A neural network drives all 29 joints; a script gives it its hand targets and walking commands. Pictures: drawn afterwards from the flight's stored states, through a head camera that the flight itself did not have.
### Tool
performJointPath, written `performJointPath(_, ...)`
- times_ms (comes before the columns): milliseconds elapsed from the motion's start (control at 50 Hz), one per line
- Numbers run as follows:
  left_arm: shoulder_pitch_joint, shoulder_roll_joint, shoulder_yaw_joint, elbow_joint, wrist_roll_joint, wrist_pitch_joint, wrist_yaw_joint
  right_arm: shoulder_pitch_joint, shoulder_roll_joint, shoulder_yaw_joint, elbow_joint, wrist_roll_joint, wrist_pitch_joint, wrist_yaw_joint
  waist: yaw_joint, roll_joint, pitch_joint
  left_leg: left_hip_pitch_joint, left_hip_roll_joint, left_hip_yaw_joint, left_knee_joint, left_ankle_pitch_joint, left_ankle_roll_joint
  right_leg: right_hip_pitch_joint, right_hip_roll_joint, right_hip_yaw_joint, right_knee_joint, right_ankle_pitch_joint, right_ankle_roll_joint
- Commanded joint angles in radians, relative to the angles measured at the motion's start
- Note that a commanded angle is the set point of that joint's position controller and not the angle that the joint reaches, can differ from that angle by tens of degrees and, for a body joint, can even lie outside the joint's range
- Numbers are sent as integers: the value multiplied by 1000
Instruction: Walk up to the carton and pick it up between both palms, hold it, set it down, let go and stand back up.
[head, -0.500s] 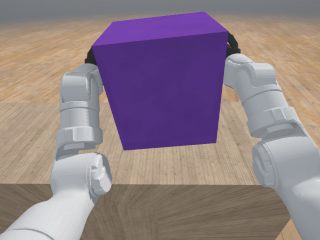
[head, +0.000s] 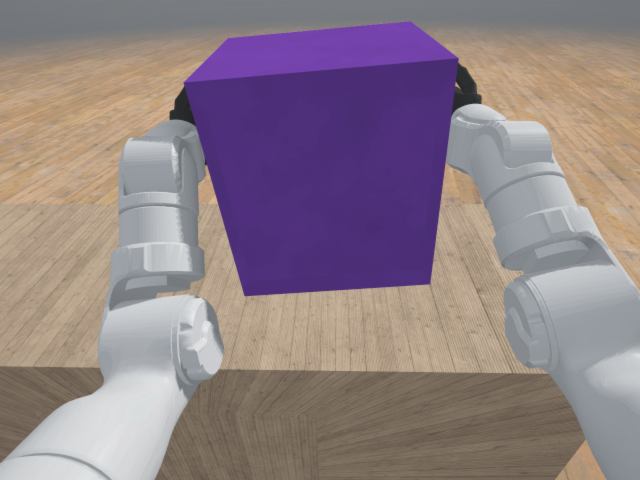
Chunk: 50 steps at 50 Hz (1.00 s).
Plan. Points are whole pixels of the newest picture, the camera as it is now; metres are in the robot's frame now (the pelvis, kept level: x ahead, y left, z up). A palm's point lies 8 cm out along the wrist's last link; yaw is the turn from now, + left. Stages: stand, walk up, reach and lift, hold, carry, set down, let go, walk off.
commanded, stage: hold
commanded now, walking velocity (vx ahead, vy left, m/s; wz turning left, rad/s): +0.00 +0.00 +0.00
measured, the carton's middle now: (327, 159) +0.37 +0.00 +0.29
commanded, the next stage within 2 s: none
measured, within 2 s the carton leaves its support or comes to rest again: neither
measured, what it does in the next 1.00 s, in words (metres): stands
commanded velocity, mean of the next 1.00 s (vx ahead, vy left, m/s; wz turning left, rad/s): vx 0.00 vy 0.00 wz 0.00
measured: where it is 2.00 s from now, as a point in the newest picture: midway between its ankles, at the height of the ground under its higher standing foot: outside the picture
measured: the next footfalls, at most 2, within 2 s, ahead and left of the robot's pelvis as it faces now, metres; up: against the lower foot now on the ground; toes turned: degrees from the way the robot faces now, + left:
none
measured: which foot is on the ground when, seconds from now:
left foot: down 0.00-1.00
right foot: down 0.00-1.00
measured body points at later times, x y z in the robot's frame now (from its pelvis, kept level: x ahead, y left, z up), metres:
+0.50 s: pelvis +0.00 +0.00 +0.00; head -0.10 +0.01 +0.44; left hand +0.38 +0.16 +0.32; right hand +0.38 -0.16 +0.32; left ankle +0.00 +0.15 -0.75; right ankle +0.01 -0.12 -0.75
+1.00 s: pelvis +0.00 +0.00 +0.00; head -0.09 +0.01 +0.44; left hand +0.39 +0.16 +0.31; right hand +0.39 -0.15 +0.32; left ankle +0.00 +0.15 -0.75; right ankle +0.01 -0.12 -0.75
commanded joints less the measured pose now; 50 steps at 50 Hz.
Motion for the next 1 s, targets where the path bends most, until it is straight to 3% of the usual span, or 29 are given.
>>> performJointPath(0, -803, -585, -331, -156, -154, -102, -127, -765, 694, 199, -318, 211, 21, 130, -17, 10, -350, -9, -109, 72, -22, 227, -7, 250, 77, 9, 9, 229, 50)
performJointPath(60, -776, -624, -374, -231, -172, -95, -118, -754, 704, 225, -381, 248, 20, 129, -20, 45, -388, 23, -98, 59, -1, 339, -26, 247, 90, 8, 23, 296, 46)
performJointPath(80, -759, -635, -381, -249, -178, -89, -120, -737, 711, 241, -413, 242, 21, 122, -31, 20, -386, 33, -103, 58, 11, 357, -25, 272, 90, 6, 22, 326, 49)
performJointPath(100, -805, -643, -404, -292, -183, -90, -121, -739, 710, 230, -418, 242, 21, 120, -54, 52, -400, 42, -108, 58, 16, 368, -35, 261, 88, 10, 29, 336, 48)
performJointPath(120, -802, -625, -400, -303, -186, -89, -118, -732, 709, 243, -432, 251, 24, 122, -37, 28, -416, 51, -102, 57, 21, 382, -38, 258, 100, 3, 30, 336, 45)
performJointPath(220, -814, -667, -454, -411, -212, -84, -102, -748, 730, 274, -554, 280, 26, 120, -32, 87, -473, 78, -104, 50, 37, 408, -46, 263, 94, 13, 36, 361, 49)
performJointPath(260, -793, -651, -433, -365, -195, -69, -96, -734, 701, 264, -497, 267, 39, 123, -43, 69, -423, 63, -104, 47, 27, 353, -34, 224, 94, 5, 28, 317, 51)
performJointPath(280, -779, -636, -417, -361, -190, -66, -100, -741, 717, 274, -524, 282, 43, 124, -12, 41, -408, 41, -102, 47, 12, 333, -25, 236, 96, 13, 20, 292, 51)
performJointPath(320, -811, -642, -422, -356, -195, -71, -97, -743, 743, 292, -508, 284, 48, 129, -4, 52, -422, 39, -99, 52, 12, 308, -28, 231, 91, 12, 27, 278, 49)
performJointPath(380, -846, -642, -403, -295, -178, -72, -95, -757, 727, 224, -419, 247, 57, 142, -21, 49, -351, 3, -94, 59, -19, 176, -18, 173, 84, 6, 11, 130, 44)
performJointPath(420, -833, -611, -364, -245, -169, -74, -101, -772, 717, 211, -392, 229, 53, 147, -1, 11, -321, -19, -91, 56, -37, 140, -6, 178, 78, 18, 5, 111, 37)
performJointPath(440, -833, -612, -352, -211, -162, -72, -106, -764, 694, 184, -357, 216, 59, 144, -24, 14, -294, -36, -99, 60, -50, 110, -2, 162, 76, 10, -3, 84, 43)
performJointPath(480, -805, -611, -337, -161, -144, -72, -114, -780, 691, 176, -343, 206, 56, 146, -14, 10, -282, -61, -97, 64, -65, 79, 5, 175, 71, 14, -6, 68, 41)
performJointPath(520, -789, -595, -296, -121, -129, -76, -123, -783, 699, 178, -323, 206, 55, 142, -1, -7, -282, -54, -102, 72, -66, 89, 10, 197, 69, 18, -5, 99, 44)
performJointPath(540, -805, -611, -308, -118, -132, -79, -131, -800, 702, 175, -326, 208, 50, 139, 0, 20, -296, -61, -103, 80, -60, 96, 3, 199, 72, 25, 2, 97, 42)
performJointPath(560, -813, -592, -296, -98, -137, -85, -132, -810, 706, 180, -318, 203, 47, 143, 4, -9, -280, -61, -104, 79, -68, 91, 8, 203, 74, 27, -3, 90, 41)
performJointPath(600, -805, -603, -308, -105, -136, -92, -135, -787, 684, 163, -288, 207, 42, 142, -3, 33, -299, -52, -102, 73, -55, 122, 0, 200, 66, 35, -1, 115, 34)
performJointPath(660, -868, -611, -321, -115, -156, -113, -128, -827, 695, 142, -304, 178, 25, 146, -9, 0, -330, -50, -92, 62, -54, 100, 2, 182, 82, 22, -1, 94, 38)
performJointPath(680, -848, -626, -328, -116, -151, -109, -127, -829, 674, 146, -292, 187, 23, 147, -15, 41, -346, -44, -93, 65, -52, 127, -4, 190, 78, 15, 5, 100, 34)
performJointPath(720, -858, -639, -321, -95, -152, -111, -121, -841, 679, 143, -297, 188, 19, 153, -3, 50, -321, -44, -92, 63, -42, 140, -14, 190, 82, 22, 1, 102, 24)
performJointPath(760, -839, -618, -306, -62, -152, -110, -118, -841, 669, 125, -285, 176, 19, 155, -10, 12, -297, -58, -93, 57, -55, 108, -3, 179, 80, 23, -14, 89, 28)
performJointPath(780, -866, -658, -337, -110, -166, -119, -116, -865, 670, 130, -305, 177, 11, 154, -11, 45, -346, -48, -93, 59, -50, 129, -10, 195, 76, 25, -8, 94, 21)
performJointPath(820, -885, -633, -360, -145, -188, -125, -109, -864, 702, 170, -350, 211, 12, 146, -25, 22, -394, -24, -101, 58, -31, 179, -13, 226, 80, 17, -2, 161, 36)
performJointPath(840, -903, -640, -356, -174, -191, -132, -102, -851, 726, 176, -347, 219, 17, 145, -11, 28, -406, -18, -99, 52, -20, 192, -10, 210, 80, 26, 5, 178, 37)
performJointPath(860, -867, -640, -371, -181, -204, -131, -99, -809, 706, 179, -349, 231, 20, 143, -31, 35, -410, 4, -102, 54, -11, 235, -25, 224, 73, 22, 1, 220, 35)
performJointPath(880, -881, -633, -350, -192, -191, -131, -99, -802, 685, 168, -323, 225, 25, 143, -19, 63, -399, 11, -102, 50, -8, 243, -24, 205, 82, 23, 4, 200, 36)
performJointPath(920, -815, -597, -301, -90, -158, -108, -108, -783, 688, 183, -302, 215, 30, 139, -9, 7, -315, -17, -101, 59, -30, 182, -4, 199, 72, 24, -7, 177, 49)
performJointPath(960, -786, -616, -331, -123, -156, -105, -119, -760, 671, 158, -309, 212, 34, 133, -22, 25, -327, -26, -103, 60, -30, 201, -12, 203, 72, 29, -2, 204, 43)
performJointPath(980, -811, -607, -336, -190, -162, -111, -117, -764, 702, 199, -345, 240, 32, 134, -8, 28, -396, 20, -108, 59, -12, 275, -21, 235, 82, 23, 12, 261, 45)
